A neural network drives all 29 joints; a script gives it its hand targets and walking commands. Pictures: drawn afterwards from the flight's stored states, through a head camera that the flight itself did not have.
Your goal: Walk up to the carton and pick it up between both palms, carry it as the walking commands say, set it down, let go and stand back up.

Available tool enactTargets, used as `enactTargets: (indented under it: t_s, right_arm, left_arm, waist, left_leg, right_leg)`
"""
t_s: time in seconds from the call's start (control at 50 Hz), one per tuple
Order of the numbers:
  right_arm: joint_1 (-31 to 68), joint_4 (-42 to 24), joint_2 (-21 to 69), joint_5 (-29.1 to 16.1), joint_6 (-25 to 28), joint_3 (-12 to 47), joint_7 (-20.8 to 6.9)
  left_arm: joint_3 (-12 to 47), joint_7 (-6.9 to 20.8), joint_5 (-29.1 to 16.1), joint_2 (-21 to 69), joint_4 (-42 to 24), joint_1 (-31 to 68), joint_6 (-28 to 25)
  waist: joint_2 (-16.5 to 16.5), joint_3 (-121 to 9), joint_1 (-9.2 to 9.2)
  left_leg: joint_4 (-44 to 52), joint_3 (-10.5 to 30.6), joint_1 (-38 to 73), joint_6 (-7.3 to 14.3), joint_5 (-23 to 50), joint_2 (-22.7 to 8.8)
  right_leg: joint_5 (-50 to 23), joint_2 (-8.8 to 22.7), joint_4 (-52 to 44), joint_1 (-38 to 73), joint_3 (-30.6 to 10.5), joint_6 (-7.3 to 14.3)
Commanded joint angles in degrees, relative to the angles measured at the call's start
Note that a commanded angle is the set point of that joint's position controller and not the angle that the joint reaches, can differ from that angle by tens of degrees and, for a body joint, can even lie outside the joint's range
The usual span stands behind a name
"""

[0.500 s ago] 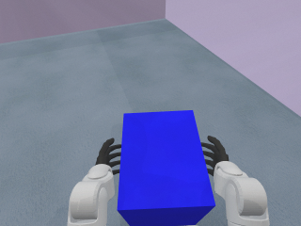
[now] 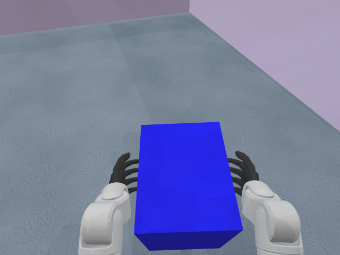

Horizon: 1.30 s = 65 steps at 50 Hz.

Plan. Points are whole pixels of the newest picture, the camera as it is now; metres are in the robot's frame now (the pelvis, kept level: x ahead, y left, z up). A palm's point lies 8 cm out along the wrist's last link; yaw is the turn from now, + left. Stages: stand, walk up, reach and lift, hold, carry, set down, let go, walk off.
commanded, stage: carry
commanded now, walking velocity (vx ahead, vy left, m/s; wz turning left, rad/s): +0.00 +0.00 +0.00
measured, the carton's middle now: (182, 189) +0.28 -0.01 +0.01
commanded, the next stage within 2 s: none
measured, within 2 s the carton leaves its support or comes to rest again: neither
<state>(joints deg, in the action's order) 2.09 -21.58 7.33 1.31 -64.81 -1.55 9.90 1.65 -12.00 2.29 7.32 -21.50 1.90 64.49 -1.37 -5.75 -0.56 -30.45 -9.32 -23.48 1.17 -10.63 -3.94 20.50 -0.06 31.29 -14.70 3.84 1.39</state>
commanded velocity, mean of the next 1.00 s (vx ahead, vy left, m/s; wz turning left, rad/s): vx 0.21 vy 0.00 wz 0.25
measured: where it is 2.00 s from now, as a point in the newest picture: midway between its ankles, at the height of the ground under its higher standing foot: (144, 191)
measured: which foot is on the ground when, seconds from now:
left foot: down 0.00-1.00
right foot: down 0.00-0.96, up 0.98-1.00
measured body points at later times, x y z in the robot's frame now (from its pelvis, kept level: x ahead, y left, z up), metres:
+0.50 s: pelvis -0.01 +0.01 +0.00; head -0.03 +0.01 +0.45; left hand +0.25 +0.15 +0.07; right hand +0.25 -0.13 +0.07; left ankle +0.05 +0.11 -0.73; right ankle -0.05 -0.10 -0.73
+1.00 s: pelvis +0.11 +0.02 +0.00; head +0.11 +0.02 +0.45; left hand +0.34 +0.19 +0.07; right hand +0.38 -0.09 +0.07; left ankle +0.06 +0.11 -0.73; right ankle -0.02 -0.09 -0.69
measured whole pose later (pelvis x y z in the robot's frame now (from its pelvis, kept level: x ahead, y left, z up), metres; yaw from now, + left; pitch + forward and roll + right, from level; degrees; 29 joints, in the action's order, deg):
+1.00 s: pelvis +0.11 +0.02 +0.00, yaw +5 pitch +6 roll +2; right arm 1.8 -22.6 7.4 0.9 -67.0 1.2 10.0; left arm 1.0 -12.6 2.6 7.5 -27.0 -2.5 67.0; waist -1.4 -7.4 -0.1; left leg -28.2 -10.8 -16.3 1.6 -17.6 -0.9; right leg 28.9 5.1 47.2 -15.4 6.9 -2.8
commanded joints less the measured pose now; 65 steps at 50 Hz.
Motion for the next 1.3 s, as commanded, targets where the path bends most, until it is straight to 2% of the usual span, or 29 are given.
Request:
enactTargets:
  t_s: [0.0,0.08,0.16,0.22,0.3,0.32,0.36,0.4,0.48,0.52,0.54,0.58,0.62,0.7,0.76,0.8,0.86,0.9,0.92,0.94,0.96,1.0,1.08,1.12,1.14,1.16,1.18,1.2,1.28]
  right_arm:
    - [24.09,-4.19,44.79,-12.56,3.43,28.31,-7.54]
    - [26.16,-13.01,47.87,-16.31,3.09,33.73,-7.65]
    - [22.83,2.77,41.71,-9.53,4.36,25.53,-7.87]
    - [26.94,-7.34,48.08,-14.16,5.01,30.68,-8.03]
    - [26.27,-0.46,42.52,-10.6,5.14,25.36,-7.55]
    - [24.57,-9.72,49.66,-14.05,4.27,31.15,-7.46]
    - [24.77,-2.72,45.9,-11.2,5.31,27.98,-7.78]
    - [26.79,-9.41,49.85,-13.8,5.41,31.66,-7.76]
    - [23.94,-2.0,44.4,-10.73,4.61,27.45,-7.25]
    - [25.92,-8.07,45.9,-12.95,4.73,29.65,-7.56]
    - [23.51,3.17,42.24,-8.76,4.85,25.63,-7.97]
    - [24.64,3.33,41.81,-8.72,5.6,25.95,-8.39]
    - [25.58,-11.65,51.84,-15.48,4.92,34.53,-8.53]
    - [27.29,-13.94,48.21,-16.78,1.04,36.1,-7.49]
    - [26.82,-15.92,46.66,-16.75,-0.07,36.74,-7.21]
    - [28.21,-22.65,46.24,-18.92,-0.89,36.43,-6.13]
    - [18.99,-8.37,44.28,-14.58,-1.55,32.59,-6.96]
    - [15.52,-6.79,43.95,-13.53,-1.28,30.91,-7.09]
    - [15.36,-8.33,44.4,-13.23,-0.76,30.77,-7.0]
    - [12.23,-6.98,45.42,-12.99,-0.33,29.94,-7.15]
    - [19.14,-11.8,48.91,-14.66,1.24,31.63,-7.4]
    - [23.09,-15.41,52.16,-15.26,1.42,34.1,-7.05]
    - [22.51,-17.65,52.14,-16.29,1.97,36.62,-7.04]
    - [24.25,-18.64,51.4,-16.92,1.68,37.87,-7.15]
    - [24.46,-19.63,49.94,-17.07,1.71,38.56,-7.41]
    - [23.63,-18.11,49.04,-16.59,0.94,37.99,-7.58]
    - [25.67,-19.38,48.51,-18.08,0.43,40.12,-8.43]
    - [23.72,-17.59,47.66,-18.54,0.02,39.09,-8.68]
    - [16.1,-13.42,51.09,-16.6,1.34,34.87,-8.62]
  left_arm:
    - [26.0,9.03,-12.41,45.2,-5.26,21.78,-3.04]
    - [29.53,8.23,-13.33,49.27,-10.52,20.44,-2.25]
    - [23.25,8.62,-8.6,42.85,2.21,20.66,-3.67]
    - [28.14,8.8,-13.21,48.97,-7.28,23.93,-4.18]
    - [23.71,8.6,-10.54,44.35,0.61,22.9,-4.16]
    - [30.99,8.78,-15.8,51.87,-10.55,24.25,-3.54]
    - [26.27,9.21,-12.33,47.7,-2.4,22.14,-4.63]
    - [30.54,9.38,-15.36,50.98,-10.5,25.75,-4.94]
    - [25.92,9.2,-12.3,45.89,-2.51,22.58,-3.96]
    - [27.72,9.23,-14.0,48.24,-7.06,24.01,-3.89]
    - [23.52,9.21,-9.21,44.02,2.82,22.28,-4.03]
    - [23.07,9.45,-8.58,44.07,4.25,21.8,-4.91]
    - [32.32,9.41,-15.78,53.62,-12.65,23.64,-4.41]
    - [27.48,8.12,-13.55,50.14,-8.82,17.05,-0.73]
    - [26.88,7.95,-13.71,48.18,-11.7,15.96,-0.15]
    - [28.97,7.04,-16.74,49.03,-18.21,18.51,0.79]
    - [28.14,7.01,-12.54,45.39,-9.78,15.71,1.37]
    - [30.27,7.4,-13.32,44.52,-13.29,18.83,1.51]
    - [31.88,7.63,-14.28,46.73,-13.93,19.13,1.55]
    - [33.2,8.11,-15.75,47.06,-14.57,19.49,1.24]
    - [33.68,8.93,-17.06,49.17,-17.07,23.29,0.14]
    - [32.35,9.66,-17.42,53.08,-15.6,21.48,-0.34]
    - [30.41,9.76,-16.24,54.34,-12.13,16.03,-1.36]
    - [29.34,9.71,-15.52,53.8,-11.73,15.45,-1.48]
    - [28.48,9.42,-14.45,51.7,-11.38,12.82,-1.58]
    - [28.77,9.12,-14.34,49.74,-13.1,15.97,-1.76]
    - [28.62,8.83,-13.0,48.67,-13.21,15.9,-1.91]
    - [27.96,8.09,-11.98,49.25,-12.09,13.81,-1.66]
    - [33.5,8.51,-16.19,52.2,-19.46,19.5,-1.92]
  waist:
    - [0.08,-14.45,0.14]
    - [3.91,-10.88,0.14]
    - [2.89,-11.01,0.05]
    - [2.74,-10.62,0.32]
    - [3.49,-10.51,0.22]
    - [3.05,-13.01,0.04]
    - [0.59,-13.67,0.4]
    - [-0.89,-14.18,0.36]
    - [2.51,-10.99,0.23]
    - [3.53,-11.49,0.12]
    - [5.27,-10.61,0.11]
    - [2.22,-11.14,0.25]
    - [4.52,-11.98,0.51]
    - [-7.35,-7.57,1.5]
    - [-12.73,-6.42,2.2]
    - [-9.44,-4.41,2.23]
    - [-1.66,-7.45,0.84]
    - [11.1,-13.54,-2.06]
    - [18.31,-15.42,-2.21]
    - [20.3,-13.29,-2.09]
    - [12.89,-11.67,-2.0]
    - [0.13,-6.06,-1.5]
    - [4.47,-10.49,-0.62]
    - [1.76,-13.18,1.0]
    - [-7.07,-17.66,2.71]
    - [-16.32,-15.8,2.04]
    - [-15.38,-12.75,1.32]
    - [-5.89,-9.51,1.97]
    - [0.64,-11.71,1.75]
  left_leg:
    - [3.05,6.08,13.14,-0.05,11.1,-5.85]
    - [7.99,8.57,11.54,0.3,6.53,-6.93]
    - [10.05,8.83,11.65,-0.02,1.76,-7.1]
    - [11.45,9.62,10.22,0.29,-2.43,-7.25]
    - [13.27,9.64,10.42,0.02,-7.98,-7.33]
    - [12.99,9.78,10.96,-0.01,-7.14,-7.34]
    - [11.28,8.97,11.68,0.21,-4.16,-6.67]
    - [9.11,7.59,12.17,0.24,0.11,-6.51]
    - [8.57,7.48,11.93,-0.23,0.12,-5.78]
    - [8.77,7.25,11.26,0.18,-0.82,-5.81]
    - [9.82,8.04,10.8,0.49,1.04,-5.99]
    - [8.99,8.03,11.53,-0.16,1.16,-6.35]
    - [9.82,7.17,9.16,-0.5,-7.73,-5.36]
    - [-0.91,0.63,0.19,-0.85,-12.13,0.39]
    - [-4.62,0.42,-6.06,-0.72,-6.23,-0.27]
    - [-5.03,-0.35,-8.45,-0.34,-9.93,0.92]
    - [7.41,-3.27,4.95,0.79,-8.33,3.41]
    - [8.68,12.31,33.91,6.39,3.78,-5.46]
    - [10.46,25.97,44.51,11.24,12.65,-13.41]
    - [10.72,34.85,47.47,16.41,27.11,-17.7]
    - [10.46,35.07,44.49,17.57,29.9,-18.1]
    - [12.92,27.69,34.48,13.37,19.37,-15.89]
    - [14.4,15.73,19.85,7.72,3.96,-9.44]
    - [4.29,8.2,5.79,3.41,3.42,-3.78]
    - [-9.68,2.48,-3.42,0.64,-1.79,1.79]
    - [-21.1,1.11,-15.75,-0.71,-17.84,5.54]
    - [-28.22,5.86,-17.18,-0.54,-21.3,2.26]
    - [-28.77,8.31,-16.87,-0.15,-19.11,0.27]
    - [-16.78,4.39,-18.18,-0.97,-16.62,-0.57]
  right_leg:
    - [-19.44,7.24,-4.75,-0.03,-2.92,0.91]
    - [-6.31,6.27,-4.81,-3.31,-2.44,1.26]
    - [-4.67,6.16,-5.64,-3.89,-3.59,1.63]
    - [-4.76,6.38,-5.58,-3.69,-3.58,1.76]
    - [-2.06,5.8,-5.13,-5.44,-3.02,1.29]
    - [-2.75,5.98,-5.26,-4.4,-3.51,1.75]
    - [-4.59,6.58,-6.79,-3.68,-4.1,2.05]
    - [-7.84,7.3,-7.87,-2.82,-4.65,1.88]
    - [-6.45,7.26,-8.58,-5.2,-4.54,1.66]
    - [-5.14,7.22,-8.99,-5.33,-4.74,2.1]
    - [-6.46,7.18,-7.98,-4.92,-4.52,2.24]
    - [-6.57,6.71,-7.88,-4.84,-4.59,2.33]
    - [1.06,7.6,-7.42,-2.02,-3.55,1.94]
    - [19.93,14.73,-19.8,1.72,-11.22,3.76]
    - [10.24,18.03,-21.43,10.44,-9.78,4.32]
    - [-5.02,18.19,-18.08,14.81,-6.76,4.73]
    - [-18.94,14.4,-7.84,12.58,2.12,2.11]
    - [-22.39,8.27,12.47,-9.22,9.25,-4.1]
    - [-1.47,4.44,22.43,-23.15,8.26,-5.67]
    - [13.05,2.1,25.29,-32.75,3.41,-5.51]
    - [15.04,3.99,27.15,-34.68,-1.05,-4.97]
    - [13.85,6.06,20.9,-29.35,-0.97,-3.98]
    - [-0.13,3.63,0.8,-7.39,3.29,-5.01]
    - [-9.54,3.94,-9.76,14.03,4.19,-3.61]
    - [-0.98,13.18,-15.81,25.01,-5.56,-1.05]
    - [8.13,25.29,-21.68,30.14,-23.15,4.38]
    - [7.17,29.5,-22.76,26.22,-28.48,7.39]
    - [-0.33,28.72,-22.04,22.54,-27.91,9.37]
    - [-24.48,23.15,-15.45,28.74,-7.18,5.4]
